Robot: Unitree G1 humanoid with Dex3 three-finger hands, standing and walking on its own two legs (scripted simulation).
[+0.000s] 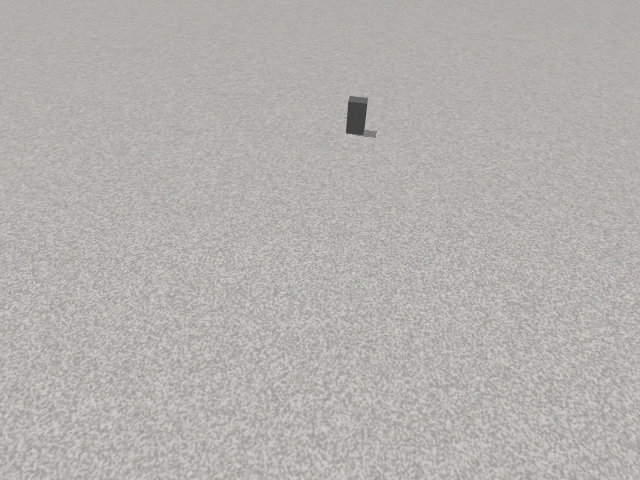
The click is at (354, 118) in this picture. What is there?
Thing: carton on end
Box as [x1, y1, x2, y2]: [346, 96, 367, 134]
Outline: 350,96 348,101 346,132 362,134 364,127 367,98
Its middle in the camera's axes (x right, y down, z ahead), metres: +0.20 -0.73 +2.25
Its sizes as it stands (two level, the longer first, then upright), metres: 0.104 0.069 0.201
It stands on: the floor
